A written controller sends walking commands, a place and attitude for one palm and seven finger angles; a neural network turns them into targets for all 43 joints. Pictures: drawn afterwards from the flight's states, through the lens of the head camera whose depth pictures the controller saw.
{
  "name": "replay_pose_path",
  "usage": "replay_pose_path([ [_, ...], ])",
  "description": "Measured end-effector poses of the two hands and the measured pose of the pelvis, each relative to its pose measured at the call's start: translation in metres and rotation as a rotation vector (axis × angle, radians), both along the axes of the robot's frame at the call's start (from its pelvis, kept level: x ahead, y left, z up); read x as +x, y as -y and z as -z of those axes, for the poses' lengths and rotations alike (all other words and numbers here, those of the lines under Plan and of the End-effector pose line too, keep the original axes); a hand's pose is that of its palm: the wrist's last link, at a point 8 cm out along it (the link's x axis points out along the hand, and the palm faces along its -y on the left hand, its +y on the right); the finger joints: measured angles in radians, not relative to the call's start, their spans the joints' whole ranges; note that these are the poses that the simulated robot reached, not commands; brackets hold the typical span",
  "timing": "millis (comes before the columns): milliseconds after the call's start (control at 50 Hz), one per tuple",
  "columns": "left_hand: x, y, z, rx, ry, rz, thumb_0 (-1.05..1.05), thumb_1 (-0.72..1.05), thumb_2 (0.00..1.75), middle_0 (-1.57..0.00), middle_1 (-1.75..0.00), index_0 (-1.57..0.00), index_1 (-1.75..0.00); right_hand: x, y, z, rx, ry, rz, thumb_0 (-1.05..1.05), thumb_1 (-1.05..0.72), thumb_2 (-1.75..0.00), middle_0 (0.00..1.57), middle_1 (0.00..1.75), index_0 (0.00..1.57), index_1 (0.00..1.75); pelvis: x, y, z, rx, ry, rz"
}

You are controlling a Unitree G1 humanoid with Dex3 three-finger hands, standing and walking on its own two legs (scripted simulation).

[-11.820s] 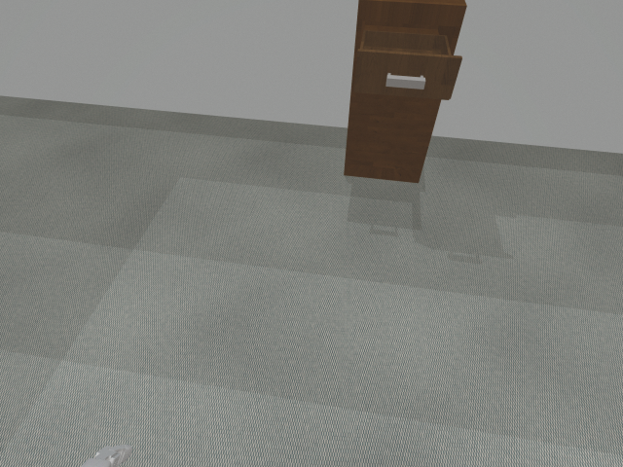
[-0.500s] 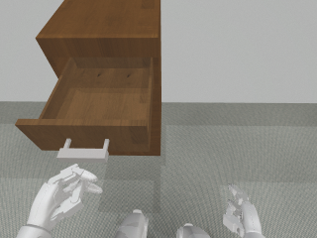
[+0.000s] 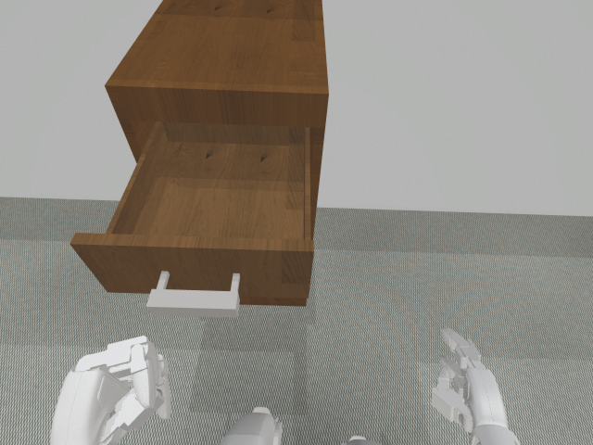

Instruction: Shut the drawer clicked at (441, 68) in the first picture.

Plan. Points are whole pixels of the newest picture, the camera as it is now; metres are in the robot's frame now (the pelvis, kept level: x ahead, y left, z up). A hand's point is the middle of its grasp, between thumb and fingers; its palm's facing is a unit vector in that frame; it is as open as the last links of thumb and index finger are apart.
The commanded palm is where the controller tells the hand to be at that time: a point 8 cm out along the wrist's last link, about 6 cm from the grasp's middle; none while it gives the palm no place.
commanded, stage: raise the hand and make a fist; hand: left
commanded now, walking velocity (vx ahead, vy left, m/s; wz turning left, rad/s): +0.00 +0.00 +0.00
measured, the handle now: (197, 290) +0.33 +0.18 -0.01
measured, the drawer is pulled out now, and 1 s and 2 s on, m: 0.28 0.28 0.28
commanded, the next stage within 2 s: bring the fist close to the handle in 0.62 s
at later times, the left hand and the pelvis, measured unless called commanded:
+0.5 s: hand (185, 403) +0.16 +0.13 +0.08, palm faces +0.01 -1.00 +0.02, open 3.3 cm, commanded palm +0.12 +0.19 +0.09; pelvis +0.01 +0.02 +0.00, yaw -1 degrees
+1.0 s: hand (194, 392) +0.18 +0.13 +0.06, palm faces +0.09 -0.99 -0.05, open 3.3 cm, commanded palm +0.14 +0.19 +0.06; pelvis +0.01 -0.03 -0.01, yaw +0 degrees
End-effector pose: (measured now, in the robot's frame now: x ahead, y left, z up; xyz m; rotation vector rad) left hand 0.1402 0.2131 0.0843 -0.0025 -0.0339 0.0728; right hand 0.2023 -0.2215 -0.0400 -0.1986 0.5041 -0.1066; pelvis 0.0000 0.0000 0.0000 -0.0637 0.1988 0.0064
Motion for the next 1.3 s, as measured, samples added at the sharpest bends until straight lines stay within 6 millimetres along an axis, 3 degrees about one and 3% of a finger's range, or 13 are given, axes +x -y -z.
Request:
replay_pose_path([
  [120, -0.001, 0.012, 0.004, -0.05, -0.099, 0.046, 0.02, 0.9, 0.9, -1.36, -1.56, -1.36, -1.57, 0.011, -0.038, -0.013, 0.045, 0.029, -0.077, 0.01, -0.91, -0.9, 0.2, 0.3, 0.2, 0.3, 0.003, -0.013, -0.005, -0.008, 0.018, -0.005],
  [260, -0.006, 0.014, -0.006, -0.035, -0.099, 0.039, 0.02, 0.9, 0.9, -1.39, -1.59, -1.39, -1.6, 0.005, -0.048, -0.013, 0.035, -0.006, -0.101, 0.01, -0.9, -0.9, 0.2, 0.3, 0.2, 0.3, 0.006, -0.022, -0.005, -0.007, 0.026, 0.003],
  [340, -0.006, 0.01, -0.012, -0.027, -0.062, -0.001, 0.02, 0.9, 0.9, -1.39, -1.59, -1.39, -1.6, -0.003, -0.043, -0.004, 0.03, -0.049, -0.092, 0.01, -0.9, -0.9, 0.2, 0.3, 0.2, 0.3, 0.006, -0.024, -0.002, -0.009, 0.022, 0.005],
  [540, -0.002, 0.026, 0.0, -0.007, -0.128, 0.051, 0.02, 0.9, 0.9, -1.4, -1.6, -1.39, -1.6, -0.025, -0.019, 0.012, 0.02, -0.138, -0.018, 0.01, -0.9, -0.9, 0.2, 0.3, 0.2, 0.3, 0.008, -0.017, 0.002, 0.0, 0.004, 0.014],
  [720, -0.004, 0.027, -0.009, 0.004, -0.093, -0.017, 0.02, 0.9, 0.9, -1.4, -1.6, -1.39, -1.6, -0.02, -0.005, 0.011, 0.037, -0.124, 0.0, 0.01, -0.91, -0.9, 0.2, 0.3, 0.2, 0.3, 0.012, -0.002, -0.001, 0.006, 0.002, 0.01],
  [840, -0.004, 0.038, 0.004, 0.014, -0.129, 0.022, 0.02, 0.9, 0.9, -1.4, -1.6, -1.39, -1.6, -0.007, 0.006, 0.01, 0.029, -0.096, -0.01, 0.01, -0.91, -0.9, 0.2, 0.3, 0.2, 0.3, 0.014, 0.009, 0.001, 0.012, -0.008, 0.003],
  [1000, 0.009, 0.03, 0.021, 0.044, -0.096, -0.02, 0.02, 0.9, 0.9, -1.4, -1.6, -1.4, -1.6, 0.003, 0.024, 0.022, 0.015, -0.107, -0.011, 0.01, -0.91, -0.9, 0.2, 0.3, 0.2, 0.3, 0.015, 0.026, 0.01, 0.016, -0.041, 0.004],
  [1180, 0.03, 0.033, 0.038, 0.048, -0.114, 0.029, 0.02, 0.9, 0.9, -1.4, -1.6, -1.39, -1.6, -0.004, 0.04, 0.039, 0.013, -0.163, 0.031, 0.01, -0.91, -0.9, 0.2, 0.3, 0.2, 0.3, 0.019, 0.035, 0.015, 0.024, -0.063, 0.009],
  [1300, 0.038, 0.023, 0.05, 0.05, -0.125, 0.005, 0.02, 0.9, 0.9, -1.4, -1.6, -1.39, -1.6, -0.012, 0.048, 0.049, -0.005, -0.203, 0.055, 0.01, -0.91, -0.9, 0.2, 0.3, 0.2, 0.3, 0.018, 0.035, 0.019, 0.025, -0.083, 0.014],
])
